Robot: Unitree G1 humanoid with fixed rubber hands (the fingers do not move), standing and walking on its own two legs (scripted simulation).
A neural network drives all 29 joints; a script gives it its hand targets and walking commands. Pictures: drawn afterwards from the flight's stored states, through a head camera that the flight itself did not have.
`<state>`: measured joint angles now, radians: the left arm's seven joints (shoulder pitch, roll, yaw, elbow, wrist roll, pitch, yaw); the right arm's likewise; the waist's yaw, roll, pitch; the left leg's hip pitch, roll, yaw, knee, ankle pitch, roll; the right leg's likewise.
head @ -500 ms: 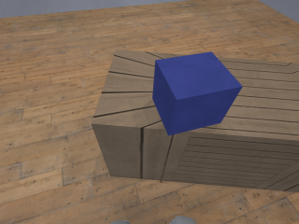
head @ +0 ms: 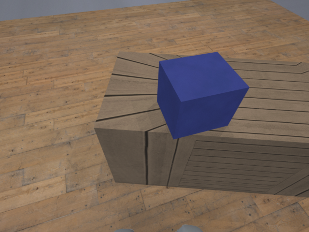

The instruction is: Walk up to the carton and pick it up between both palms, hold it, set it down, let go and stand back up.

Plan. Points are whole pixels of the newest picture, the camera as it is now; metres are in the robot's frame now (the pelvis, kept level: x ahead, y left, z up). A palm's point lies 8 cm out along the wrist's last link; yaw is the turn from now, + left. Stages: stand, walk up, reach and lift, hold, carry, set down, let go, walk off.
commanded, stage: walk up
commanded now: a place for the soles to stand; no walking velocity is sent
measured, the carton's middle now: (195, 95) +0.58 -0.15 -0.03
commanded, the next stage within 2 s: none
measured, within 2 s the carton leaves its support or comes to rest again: neither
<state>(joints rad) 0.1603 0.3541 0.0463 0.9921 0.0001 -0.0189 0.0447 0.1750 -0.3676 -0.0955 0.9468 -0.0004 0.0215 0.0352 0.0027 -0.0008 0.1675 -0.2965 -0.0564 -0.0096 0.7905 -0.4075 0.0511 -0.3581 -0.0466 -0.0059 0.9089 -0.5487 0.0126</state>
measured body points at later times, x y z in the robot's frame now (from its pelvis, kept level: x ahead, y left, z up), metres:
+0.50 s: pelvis +0.00 +0.00 +0.00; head +0.03 +0.00 +0.45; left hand +0.07 +0.31 -0.13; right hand +0.07 -0.31 -0.12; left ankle +0.02 +0.10 -0.71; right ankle +0.03 -0.13 -0.71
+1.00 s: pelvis -0.02 +0.01 +0.00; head +0.02 +0.00 +0.45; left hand +0.05 +0.32 -0.12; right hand +0.06 -0.30 -0.13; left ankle +0.00 +0.11 -0.71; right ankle +0.02 -0.12 -0.71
